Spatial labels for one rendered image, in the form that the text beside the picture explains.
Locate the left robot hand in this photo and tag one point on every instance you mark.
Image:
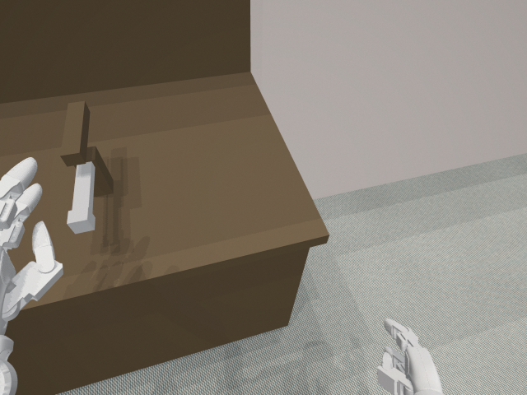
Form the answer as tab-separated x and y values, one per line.
34	280

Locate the counter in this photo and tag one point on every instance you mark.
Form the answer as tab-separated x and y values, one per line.
203	221

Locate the left robot forearm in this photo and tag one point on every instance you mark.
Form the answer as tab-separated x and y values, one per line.
8	377

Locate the tap lever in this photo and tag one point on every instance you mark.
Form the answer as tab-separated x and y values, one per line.
80	218

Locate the right robot hand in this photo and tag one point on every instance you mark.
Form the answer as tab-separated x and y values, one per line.
410	374

